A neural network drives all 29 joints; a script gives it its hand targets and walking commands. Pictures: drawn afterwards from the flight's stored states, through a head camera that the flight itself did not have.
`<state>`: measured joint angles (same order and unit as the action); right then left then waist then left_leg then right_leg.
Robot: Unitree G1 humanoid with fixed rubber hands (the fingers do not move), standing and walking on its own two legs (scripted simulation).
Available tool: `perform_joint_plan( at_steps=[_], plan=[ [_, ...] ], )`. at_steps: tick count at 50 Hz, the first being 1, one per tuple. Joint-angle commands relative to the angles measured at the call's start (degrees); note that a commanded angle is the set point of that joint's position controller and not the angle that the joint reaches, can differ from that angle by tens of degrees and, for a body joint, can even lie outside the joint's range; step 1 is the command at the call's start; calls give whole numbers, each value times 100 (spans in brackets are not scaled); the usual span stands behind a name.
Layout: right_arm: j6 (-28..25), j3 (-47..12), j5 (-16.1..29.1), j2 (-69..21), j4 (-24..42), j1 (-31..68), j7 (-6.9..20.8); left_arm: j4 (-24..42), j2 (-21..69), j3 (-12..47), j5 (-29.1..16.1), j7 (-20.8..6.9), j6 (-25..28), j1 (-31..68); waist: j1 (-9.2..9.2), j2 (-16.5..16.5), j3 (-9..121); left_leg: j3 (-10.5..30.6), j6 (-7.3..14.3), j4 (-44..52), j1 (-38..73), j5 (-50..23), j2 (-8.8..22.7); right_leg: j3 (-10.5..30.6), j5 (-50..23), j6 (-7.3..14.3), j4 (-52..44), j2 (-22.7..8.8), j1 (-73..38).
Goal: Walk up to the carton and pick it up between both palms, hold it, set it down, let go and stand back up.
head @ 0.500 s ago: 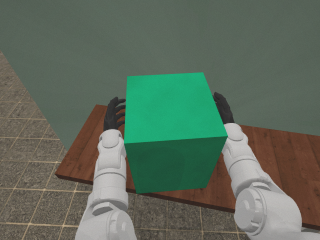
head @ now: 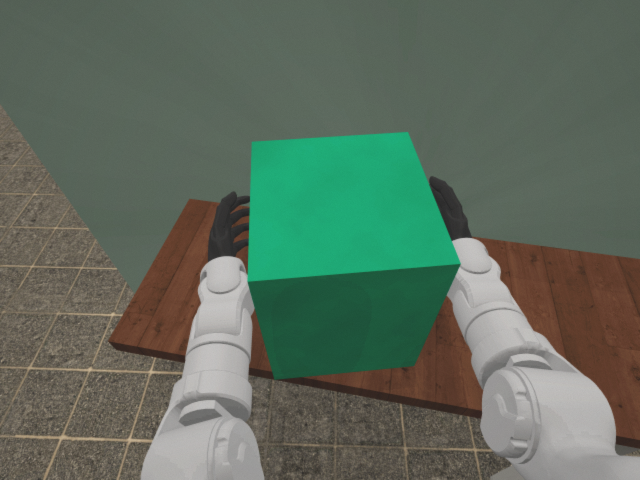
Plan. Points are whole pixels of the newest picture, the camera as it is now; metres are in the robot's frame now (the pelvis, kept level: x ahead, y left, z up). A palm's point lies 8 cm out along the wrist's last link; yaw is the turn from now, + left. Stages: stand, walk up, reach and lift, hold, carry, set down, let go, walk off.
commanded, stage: set down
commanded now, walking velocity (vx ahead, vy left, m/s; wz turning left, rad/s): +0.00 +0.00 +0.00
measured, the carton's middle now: (338, 261) +0.38 +0.06 +0.04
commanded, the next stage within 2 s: none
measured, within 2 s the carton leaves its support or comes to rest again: neither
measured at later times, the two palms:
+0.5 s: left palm (191, 243) +0.35 +0.25 +0.09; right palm (491, 205) +0.46 -0.13 +0.10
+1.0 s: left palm (169, 194) +0.36 +0.25 +0.17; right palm (502, 160) +0.46 -0.12 +0.18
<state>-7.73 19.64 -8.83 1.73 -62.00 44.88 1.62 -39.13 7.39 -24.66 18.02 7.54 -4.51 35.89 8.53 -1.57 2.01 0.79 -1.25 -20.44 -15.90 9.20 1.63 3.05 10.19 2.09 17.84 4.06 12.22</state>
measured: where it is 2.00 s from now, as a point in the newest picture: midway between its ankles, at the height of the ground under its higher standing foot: outside the picture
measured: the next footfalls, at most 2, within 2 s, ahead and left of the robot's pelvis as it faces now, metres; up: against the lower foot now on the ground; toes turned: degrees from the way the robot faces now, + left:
none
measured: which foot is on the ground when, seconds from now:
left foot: down 0.00-1.00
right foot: down 0.00-1.00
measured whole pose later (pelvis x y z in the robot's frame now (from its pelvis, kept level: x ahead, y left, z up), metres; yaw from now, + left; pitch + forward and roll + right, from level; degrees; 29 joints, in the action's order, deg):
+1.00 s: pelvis -0.02 -0.02 +0.00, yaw +2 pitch +8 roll +0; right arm 16.2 -5.7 25.4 21.0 -52.1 57.5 -2.8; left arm -29.2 -13.2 -9.3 -9.5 10.1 -31.2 47.4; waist 9.4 -0.9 5.6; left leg 3.7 -3.4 -21.0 -22.3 6.9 2.5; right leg 0.0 9.8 3.5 20.9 5.1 19.1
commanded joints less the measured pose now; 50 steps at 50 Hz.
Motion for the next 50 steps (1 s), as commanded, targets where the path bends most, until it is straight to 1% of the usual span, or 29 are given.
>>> perform_joint_plan(
  at_steps=[1,3,5,7,10,14,18,20,22,26,29,33,37,42,46,50],
  plan=[
    [-104,-1403,1387,1037,561,3350,-301,655,-679,1105,-941,517,317,2790,197,110,3095,-588,-101,-456,350,-2357,-87,-283,-1649,-270,148,-49,-563],
    [-81,-1669,1818,1362,618,3498,-382,504,-818,1256,-1258,613,411,2862,272,118,3666,-558,-196,-643,361,-2397,-62,-294,-1652,-237,301,-24,-434],
    [-69,-1840,2117,1663,591,3589,-436,343,-940,1370,-1501,649,508,2923,314,124,4112,-533,-311,-843,428,-2521,-54,-332,-1700,-203,432,23,-272],
    [-75,-1939,2301,1935,455,3625,-444,248,-1039,1423,-1632,647,561,2968,313,142,4410,-500,-415,-1001,567,-2713,-30,-379,-1752,-166,505,87,-24],
    [-89,-2005,2457,2282,211,3637,-390,179,-1158,1491,-1792,603,566,2988,268,138,4587,-444,-521,-1139,707,-2952,14,-422,-1831,-121,542,159,296],
    [-113,-2089,2622,2613,18,3693,-242,204,-1381,1540,-1998,492,545,2985,231,23,4535,-397,-536,-1130,594,-2997,18,-431,-2057,-172,602,169,298],
    [-63,-2290,2953,2843,306,3859,-77,683,-1678,1636,-2221,411,403,3096,218,-85,4566,-375,-471,-972,484,-2990,-19,-405,-2475,-312,642,128,-53],
    [68,-2399,3118,2892,631,3947,-26,1043,-1811,1706,-2346,379,208,3169,192,-135,4593,-344,-412,-871,492,-2958,-46,-393,-2656,-380,626,95,-231],
    [292,-2502,3237,2876,884,3993,-11,1256,-1925,1737,-2458,333,-68,3203,175,-195,4474,-304,-338,-763,492,-2805,-67,-376,-2659,-429,576,45,-319],
    [775,-2620,3377,2797,1129,3992,-18,1274,-2150,1648,-2550,238,-588,3235,270,-298,4025,-283,-191,-487,351,-2193,-95,-312,-2156,-484,417,-80,-391],
    [1072,-2605,3417,2788,1306,4018,-52,1253,-2328,1551,-2563,218,-923,3318,337,-314,3789,-295,-130,-327,291,-1828,-109,-271,-1814,-504,341,-142,-480],
    [1406,-2479,3374,2816,1478,4096,-138,1273,-2520,1421,-2536,217,-1347,3491,354,-298,3556,-323,-92,-160,227,-1442,-122,-217,-1655,-544,301,-208,-641],
    [1636,-2338,3320,2867,1657,4236,-243,1473,-2668,1369,-2538,232,-1691,3718,294,-227,3537,-328,-103,-94,251,-1327,-128,-192,-1881,-602,332,-254,-828],
    [1861,-2223,3304,2946,1862,4398,-378,1812,-2830,1376,-2599,246,-2039,3968,160,-126,3676,-279,-140,-98,360,-1382,-136,-192,-2336,-665,374,-296,-1012],
    [2084,-2191,3385,3028,2045,4494,-453,2123,-2962,1419,-2714,257,-2371,4111,59,-42,3775,-216,-171,-132,475,-1465,-141,-217,-2541,-690,375,-310,-1042],
    [2307,-2210,3528,3147,2220,4578,-478,2383,-3091,1438,-2815,266,-2728,4185,8,20,3809,-148,-184,-172,605,-1587,-136,-246,-2618,-695,363,-311,-1016]
  ],
)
